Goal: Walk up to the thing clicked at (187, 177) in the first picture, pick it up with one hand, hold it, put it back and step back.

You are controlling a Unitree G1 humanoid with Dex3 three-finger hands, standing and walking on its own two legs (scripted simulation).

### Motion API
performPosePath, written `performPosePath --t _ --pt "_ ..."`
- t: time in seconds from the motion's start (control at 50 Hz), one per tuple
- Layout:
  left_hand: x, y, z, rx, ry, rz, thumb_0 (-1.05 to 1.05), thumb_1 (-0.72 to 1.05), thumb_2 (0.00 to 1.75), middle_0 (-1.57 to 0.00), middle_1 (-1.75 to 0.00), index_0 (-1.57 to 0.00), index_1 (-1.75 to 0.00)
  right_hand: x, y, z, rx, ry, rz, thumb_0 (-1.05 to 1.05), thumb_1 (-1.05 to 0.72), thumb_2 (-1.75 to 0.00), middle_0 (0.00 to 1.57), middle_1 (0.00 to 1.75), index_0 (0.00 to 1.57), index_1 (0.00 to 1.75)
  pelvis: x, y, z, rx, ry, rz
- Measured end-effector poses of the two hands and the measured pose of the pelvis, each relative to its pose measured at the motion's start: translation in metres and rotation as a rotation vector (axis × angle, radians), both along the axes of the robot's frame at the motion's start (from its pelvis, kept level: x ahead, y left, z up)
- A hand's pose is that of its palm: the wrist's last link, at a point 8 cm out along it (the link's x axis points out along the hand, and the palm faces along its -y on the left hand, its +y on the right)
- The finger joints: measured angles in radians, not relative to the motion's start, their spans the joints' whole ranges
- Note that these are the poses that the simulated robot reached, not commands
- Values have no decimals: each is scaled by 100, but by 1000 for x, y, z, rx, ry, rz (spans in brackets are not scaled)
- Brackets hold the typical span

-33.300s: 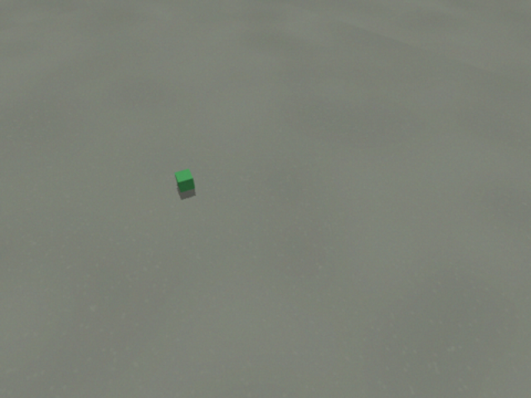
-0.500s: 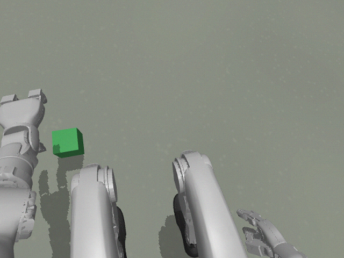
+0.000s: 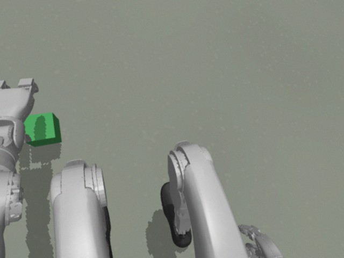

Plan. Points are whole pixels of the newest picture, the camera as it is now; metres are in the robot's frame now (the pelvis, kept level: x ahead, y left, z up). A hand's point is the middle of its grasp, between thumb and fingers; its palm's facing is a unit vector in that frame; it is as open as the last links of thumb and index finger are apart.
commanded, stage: home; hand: left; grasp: from above
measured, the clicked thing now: (43, 130) +0.46 +0.26 -0.30
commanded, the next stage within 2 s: none
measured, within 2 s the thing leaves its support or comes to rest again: neither
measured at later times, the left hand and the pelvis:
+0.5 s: hand out of the picture +0.35 +0.24 +0.03, palm faces -0.35 -0.55 -0.76, open 8.5 cm; pelvis +0.02 +0.00 +0.15, yaw +2 degrees
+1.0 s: hand out of the picture +0.25 +0.21 +0.25, palm faces +0.06 -0.95 -0.31, open 7.4 cm; pelvis +0.06 +0.00 +0.32, yaw +6 degrees
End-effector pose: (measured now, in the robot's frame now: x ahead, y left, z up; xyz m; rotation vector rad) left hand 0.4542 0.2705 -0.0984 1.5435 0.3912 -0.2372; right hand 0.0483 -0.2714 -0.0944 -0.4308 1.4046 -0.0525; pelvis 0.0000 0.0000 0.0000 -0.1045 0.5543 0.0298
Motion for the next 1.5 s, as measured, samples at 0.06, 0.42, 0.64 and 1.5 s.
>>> performPosePath --t 0.06,0.42,0.64,1.5 --pt "12 1 9 2 -36 21 0 -33 87 -25 -85 -25 -85 -6 11 -5 36 22 -31 0 -90 -89 20 30 20 30 5 2 1 -3 18 -2" --pt "-58 -1 151 -339 62 277 0 39 93 -23 -52 -22 -53 72 14 99 109 -176 -84 0 -90 -89 20 30 20 30 21 3 121 18 39 12" --pt "-150 3 230 -619 32 502 0 81 90 -22 -34 -21 -34 174 22 207 65 -504 34 0 -91 -89 20 30 20 30 22 2 197 26 -56 49" --pt "-243 -19 456 -1167 81 981 1 90 89 -20 -30 -20 -30 230 61 431 80 -903 18 1 -90 -89 20 30 20 30 97 10 381 79 -378 101"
